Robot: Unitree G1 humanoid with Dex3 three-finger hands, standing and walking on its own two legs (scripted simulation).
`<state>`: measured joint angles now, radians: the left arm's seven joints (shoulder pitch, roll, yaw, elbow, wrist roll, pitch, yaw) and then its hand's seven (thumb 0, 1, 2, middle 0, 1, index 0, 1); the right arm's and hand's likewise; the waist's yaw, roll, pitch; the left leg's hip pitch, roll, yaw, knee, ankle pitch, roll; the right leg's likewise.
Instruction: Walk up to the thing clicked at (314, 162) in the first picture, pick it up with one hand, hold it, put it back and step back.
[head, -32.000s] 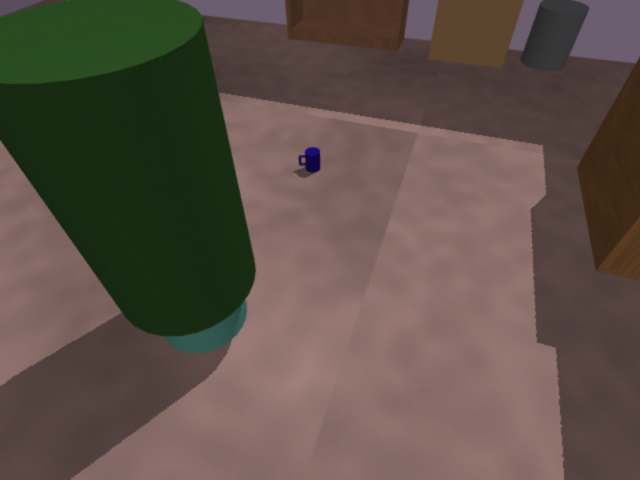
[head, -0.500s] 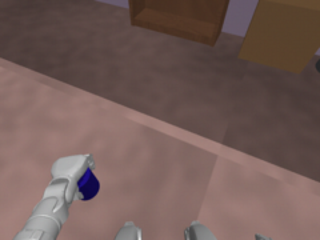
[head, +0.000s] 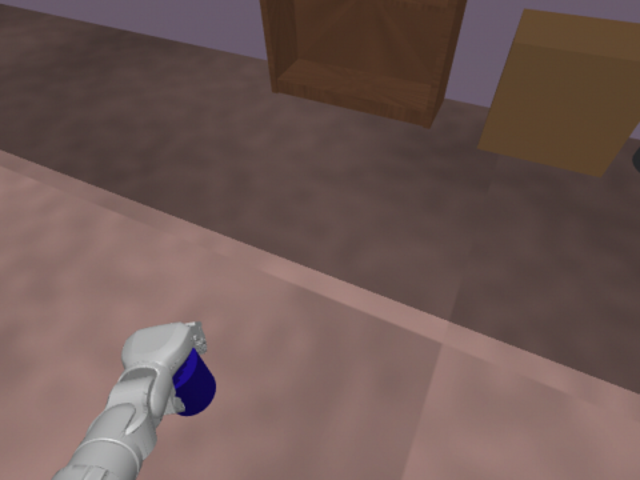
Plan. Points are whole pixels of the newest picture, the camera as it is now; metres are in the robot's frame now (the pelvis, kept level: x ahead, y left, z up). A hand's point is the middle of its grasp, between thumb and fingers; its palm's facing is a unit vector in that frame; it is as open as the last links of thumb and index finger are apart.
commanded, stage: hold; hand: left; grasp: from above
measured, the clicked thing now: (171, 378) +0.32 +0.24 -0.12
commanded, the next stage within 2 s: crouch in 1.86 s
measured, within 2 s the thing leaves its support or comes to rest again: neither
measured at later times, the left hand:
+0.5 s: hand (163, 361) +0.32 +0.22 -0.04, palm faces -0.45 -0.06 -0.89, open 10.1 cm
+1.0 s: hand (158, 365) +0.30 +0.22 -0.02, palm faces -0.45 -0.06 -0.89, open 10.1 cm
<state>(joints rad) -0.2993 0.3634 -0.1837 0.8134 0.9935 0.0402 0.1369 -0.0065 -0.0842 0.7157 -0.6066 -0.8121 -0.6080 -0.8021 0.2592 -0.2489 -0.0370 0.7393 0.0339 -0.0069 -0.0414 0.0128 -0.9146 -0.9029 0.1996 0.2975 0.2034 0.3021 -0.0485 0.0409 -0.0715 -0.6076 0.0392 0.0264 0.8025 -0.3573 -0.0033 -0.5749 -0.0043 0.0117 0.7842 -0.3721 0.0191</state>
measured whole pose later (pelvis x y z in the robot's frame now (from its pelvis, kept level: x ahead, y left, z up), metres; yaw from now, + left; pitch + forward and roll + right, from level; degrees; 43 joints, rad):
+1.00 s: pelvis +0.01 +0.00 +0.03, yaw -1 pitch +3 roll +0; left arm -0.24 0.38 -0.20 0.65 1.00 0.02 0.00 -0.01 -0.08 0.72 -0.61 -0.79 -0.61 -0.78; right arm 0.22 -0.26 -0.04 0.69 0.06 0.06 -0.04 0.01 -0.91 -0.90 0.20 0.30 0.20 0.30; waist 0.00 0.05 -0.02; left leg -0.33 0.03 0.05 0.55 -0.26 0.00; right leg -0.32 -0.01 0.03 0.55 -0.28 0.02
